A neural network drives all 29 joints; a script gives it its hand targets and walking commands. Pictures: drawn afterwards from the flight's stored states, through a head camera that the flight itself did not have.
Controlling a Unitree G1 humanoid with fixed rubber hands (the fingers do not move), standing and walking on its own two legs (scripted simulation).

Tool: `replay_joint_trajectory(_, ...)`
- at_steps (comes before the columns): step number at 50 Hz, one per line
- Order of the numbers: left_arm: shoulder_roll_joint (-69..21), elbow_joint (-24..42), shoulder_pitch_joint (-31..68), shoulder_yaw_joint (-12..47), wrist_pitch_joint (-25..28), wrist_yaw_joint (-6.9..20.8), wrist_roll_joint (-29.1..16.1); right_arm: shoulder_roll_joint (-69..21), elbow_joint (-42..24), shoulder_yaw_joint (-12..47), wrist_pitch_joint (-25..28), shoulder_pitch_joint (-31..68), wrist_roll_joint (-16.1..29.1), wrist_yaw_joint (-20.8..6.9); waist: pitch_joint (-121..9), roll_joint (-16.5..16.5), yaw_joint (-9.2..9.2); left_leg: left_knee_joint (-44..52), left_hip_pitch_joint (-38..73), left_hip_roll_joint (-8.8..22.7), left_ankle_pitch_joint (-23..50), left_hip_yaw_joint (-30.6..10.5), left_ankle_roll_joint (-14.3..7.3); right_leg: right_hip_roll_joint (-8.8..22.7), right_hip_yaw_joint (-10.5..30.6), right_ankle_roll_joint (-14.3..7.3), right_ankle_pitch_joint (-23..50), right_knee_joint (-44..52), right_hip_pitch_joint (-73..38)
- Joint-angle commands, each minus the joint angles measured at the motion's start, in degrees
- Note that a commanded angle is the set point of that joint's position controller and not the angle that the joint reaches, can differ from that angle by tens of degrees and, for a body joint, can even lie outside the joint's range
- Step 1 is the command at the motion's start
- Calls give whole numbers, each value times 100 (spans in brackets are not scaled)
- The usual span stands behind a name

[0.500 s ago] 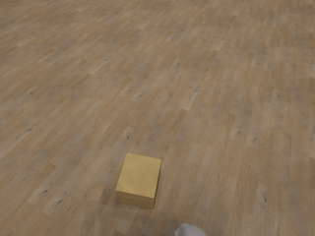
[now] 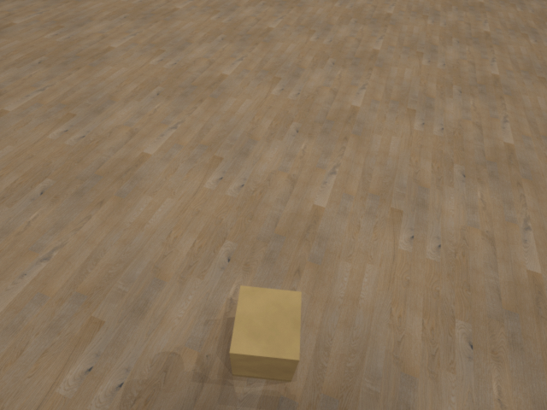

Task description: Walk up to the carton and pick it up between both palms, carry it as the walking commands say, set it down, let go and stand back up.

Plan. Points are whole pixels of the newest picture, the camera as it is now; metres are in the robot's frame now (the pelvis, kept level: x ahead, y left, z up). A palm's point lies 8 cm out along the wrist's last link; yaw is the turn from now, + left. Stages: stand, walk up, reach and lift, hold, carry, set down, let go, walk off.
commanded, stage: walk up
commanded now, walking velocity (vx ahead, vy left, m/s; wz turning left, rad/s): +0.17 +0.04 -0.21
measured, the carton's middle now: (266, 334) +0.45 +0.00 -0.64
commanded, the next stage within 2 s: stand in 0.82 s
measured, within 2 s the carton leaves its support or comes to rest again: neither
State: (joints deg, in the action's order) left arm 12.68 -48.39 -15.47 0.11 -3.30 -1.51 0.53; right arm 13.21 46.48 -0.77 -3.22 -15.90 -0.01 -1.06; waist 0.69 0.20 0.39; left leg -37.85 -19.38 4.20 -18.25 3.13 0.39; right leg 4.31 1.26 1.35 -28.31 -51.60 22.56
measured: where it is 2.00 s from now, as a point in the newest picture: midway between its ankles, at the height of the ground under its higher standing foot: outside the picture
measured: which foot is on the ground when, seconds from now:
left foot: down 0.00-1.00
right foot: up 0.00-0.28, down 0.30-1.00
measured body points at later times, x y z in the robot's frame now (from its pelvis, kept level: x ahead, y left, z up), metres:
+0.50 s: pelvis +0.05 +0.00 +0.01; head +0.05 -0.01 +0.46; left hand +0.15 +0.23 -0.12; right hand +0.09 -0.25 -0.13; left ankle +0.02 +0.12 -0.73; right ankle +0.04 -0.13 -0.73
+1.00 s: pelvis +0.05 -0.01 +0.01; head +0.04 -0.01 +0.46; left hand +0.14 +0.23 -0.12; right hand +0.10 -0.26 -0.13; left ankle +0.02 +0.12 -0.73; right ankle +0.04 -0.13 -0.73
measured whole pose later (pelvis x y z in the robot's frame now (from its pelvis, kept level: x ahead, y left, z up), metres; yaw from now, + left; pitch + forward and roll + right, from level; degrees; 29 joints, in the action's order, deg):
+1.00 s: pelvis +0.05 -0.01 +0.01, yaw -1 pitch -2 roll +0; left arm 11.5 -48.4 -14.8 0.1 -1.7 -0.3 0.5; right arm 13.1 46.7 -0.8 -0.7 -20.4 0.0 0.5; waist 0.0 -1.0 -0.4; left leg -28.0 -7.6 2.8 -18.3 5.7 0.6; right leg 3.8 -5.3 1.1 -16.7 -29.2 10.4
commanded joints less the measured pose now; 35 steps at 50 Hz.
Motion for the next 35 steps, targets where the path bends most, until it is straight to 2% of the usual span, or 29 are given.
replay_joint_trajectory(1, 478, -3, 270, -357, 198, 246, 122, 1047, 126, -325, 504, -1004, -81, 241, -222, -468, -259, 2552, 1405, 1726, 401, -2319, -299, -113, 297, -26, 275, -1003, 1183)
replay_joint_trajectory(2, 454, -13, 273, -375, 179, 299, 134, 1060, 145, -390, 550, -1089, -119, 234, -209, -545, -263, 2680, 1343, 1709, 60, -2301, -322, -70, 274, 20, 497, -1039, 1200)
replay_joint_trajectory(3, 508, -33, 366, -360, 177, 305, 165, 1030, 104, -397, 577, -968, -103, 225, -137, -328, -184, 2842, 1207, 1722, -321, -2414, -469, -100, 284, 51, 563, -924, 1093)
replay_joint_trajectory(4, 409, 74, 555, -302, 156, 338, 195, 991, 64, -388, 558, -914, -141, 226, 127, -989, -266, 2833, 1078, 1572, -278, -2089, -615, -92, 119, 112, 412, -480, 1045)
replay_joint_trajectory(5, 372, 34, 577, -322, 158, 339, 142, 854, 195, -302, 581, -1032, -137, 203, 385, -645, -247, 2943, 841, 1483, -290, -2076, -581, -171, 40, 152, 558, -328, 950)
replay_joint_trajectory(7, 255, 86, 735, -249, 165, 348, 172, 777, 151, -346, 564, -898, -216, 178, 497, -1080, -291, 3035, 715, 1352, -635, -1707, -741, -172, -187, 143, 535, 187, 756)
replay_joint_trajectory(8, 245, 130, 836, -251, 159, 353, 141, 806, 112, -395, 524, -889, -232, 175, 430, -973, -323, 3040, 905, 1343, -542, -1747, -793, -238, -252, 118, 539, 498, 621)
replay_joint_trajectory(11, 199, 156, 865, -174, 278, 302, 19, 825, 44, -433, 470, -824, -300, 161, 402, -891, -299, 2511, 778, 1345, 945, -1381, -875, -405, -566, 163, 379, 1697, -134)
replay_joint_trajectory(12, 170, 82, 528, -202, 306, 222, -14, 841, 23, -432, 448, -694, -189, 226, 512, -876, -130, 1877, 907, 1153, 3059, -927, -747, -457, -711, 170, 770, 2416, -426)
replay_joint_trajectory(13, 141, -20, 267, -219, 334, 152, -26, 696, 72, -380, 440, -787, -184, 208, 146, -925, -31, 1709, 795, 1054, 3112, -944, -602, -513, -802, 134, 1456, 3061, -1034)
replay_joint_trajectory(14, 162, -37, -136, -252, 426, 140, 112, 382, 74, -257, 367, -701, -48, 205, -373, -1077, 130, 1515, 662, 543, 2307, -611, -484, -103, -465, 46, 2285, 3342, -1715)
replay_joint_trajectory(15, 418, -159, -220, -350, 418, 146, 78, 276, -82, -267, 393, -869, -54, 178, -657, 180, 128, 1306, 511, 471, 1112, -332, -366, 216, -357, -57, 2136, 3466, -2151)
replay_joint_trajectory(16, 735, -249, -283, -390, 437, 139, 44, 172, -212, -234, 397, -774, -42, 138, -413, 930, 48, 910, 251, 42, 270, -52, -241, 838, 473, -269, 2349, 3614, -2083)
replay_joint_trajectory(17, 784, -302, -65, -264, 400, 98, 54, 100, -223, -163, 364, -788, 15, 177, -263, 973, -101, 1188, 593, -96, 192, 120, -62, 895, 526, -595, 2972, 3479, -1628)
replay_joint_trajectory(18, 704, -259, 60, -263, 401, 86, 22, 50, -97, -162, 364, -895, 53, 203, 12, 982, -210, 1458, 813, -59, 355, 92, 11, 804, 419, -694, 3062, 3342, -1239)
replay_joint_trajectory(19, 560, -138, 267, -233, 426, 63, 29, 217, -25, -197, 359, -750, 52, 216, 74, 409, -237, 1442, 855, 92, 976, -32, -41, 717, 195, -633, 3817, 3064, -1164)
replay_joint_trajectory(20, 511, -88, 194, -253, 438, 67, 24, 400, -45, -218, 358, -696, 24, 208, -171, 243, -143, 1395, 964, 241, 1757, -65, -96, 505, -70, -455, 4150, 2788, -1348)
replay_joint_trajectory(22, 400, -159, -45, -235, 425, 59, 36, 337, 40, -210, 358, -921, -67, 188, -295, 333, -150, 1426, 1360, 254, 1608, 45, -90, 250, -299, -314, 2561, 2894, -1141)
replay_joint_trajectory(23, 343, -78, 63, -271, 413, 66, 19, 317, 124, -208, 357, -1043, -57, 203, -2, 237, -158, 1535, 1168, 330, 1786, -6, -88, 217, -449, -303, 2343, 2925, -1139)
replay_joint_trajectory(24, 216, -83, 195, -224, 378, 40, 24, 298, 112, -215, 324, -890, -26, 225, 373, -64, -133, 1723, 1006, 310, 2060, -110, -95, 194, -311, -276, 2749, 2901, -1040)
replay_joint_trajectory(25, 428, -95, -5, -225, 385, 32, -22, 455, 26, -239, 305, -627, 14, 231, 270, 253, -69, 1470, 1088, 393, 2562, -115, -63, 253, -287, -284, 3392, 2854, -1035)
replay_joint_trajectory(26, 453, -92, 7, -277, 381, 5, -26, 344, 28, -197, 310, -709, 33, 238, -5, 244, -109, 1440, 1072, 386, 2771, -104, -109, 323, -332, -285, 3627, 2815, -1303)
replay_joint_trajectory(28, 463, -125, -110, -261, 377, 4, -4, 358, 67, -195, 338, -672, 16, 239, -280, 270, -72, 1399, 1164, 315, 2545, -3, -103, 399, -298, -311, 3758, 2724, -1437)
replay_joint_trajectory(29, 419, -108, -128, -268, 375, 18, 3, 337, 93, -181, 336, -731, -2, 234, -173, 24, -68, 1427, 1080, 303, 2471, 28, -145, 385, -353, -266, 3566, 2710, -1414)
replay_joint_trajectory(31, 458, -118, 23, -245, 356, -9, 4, 350, 126, -210, 321, -786, 16, 249, -11, 402, -96, 1402, 977, 324, 2330, -58, -67, 399, -309, -339, 3411, 2764, -1323)
replay_joint_trajectory(32, 427, -162, -112, -226, 358, -12, -4, 366, 112, -222, 321, -625, -8, 270, -66, 265, -50, 1379, 1040, 325, 2362, -32, -67, 403, -249, -361, 3577, 2747, -1368)
replay_joint_trajectory(33, 443, -97, 32, -259, 356, 10, -37, 443, 171, -232, 339, -746, -17, 277, -145, 481, -52, 1368, 1020, 399, 2496, -60, -80, 376, -357, -333, 3626, 2708, -1503)
replay_joint_trajectory(34, 432, -107, -24, -277, 322, 12, -23, 373, 146, -210, 330, -802, 7, 276, -177, 426, -46, 1461, 1054, 395, 2396, -87, -153, 384, -350, -315, 3516, 2778, -1537)
replay_joint_trajectory(35, 405, -185, -258, -221, 318, -14, 28, 370, 86, -212, 348, -620, -4, 266, -201, 96, -46, 1384, 1128, 310, 2335, 34, -153, 354, -282, -262, 3269, 2817, -1392)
